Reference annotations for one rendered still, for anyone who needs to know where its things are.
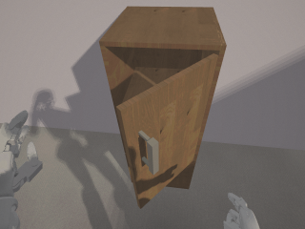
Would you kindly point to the right robot hand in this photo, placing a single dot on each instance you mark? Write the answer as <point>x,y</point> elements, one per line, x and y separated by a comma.
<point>244,220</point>

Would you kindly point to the cupboard door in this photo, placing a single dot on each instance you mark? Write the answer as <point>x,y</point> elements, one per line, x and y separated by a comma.
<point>172,112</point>

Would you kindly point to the left robot forearm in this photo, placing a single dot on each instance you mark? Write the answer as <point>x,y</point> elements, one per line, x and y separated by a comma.
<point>8,216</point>

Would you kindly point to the handle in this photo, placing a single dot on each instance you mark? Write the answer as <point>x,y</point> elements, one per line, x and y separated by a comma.
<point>153,153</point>

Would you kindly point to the left robot hand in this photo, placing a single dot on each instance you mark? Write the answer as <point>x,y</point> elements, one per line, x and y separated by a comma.
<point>12,136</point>

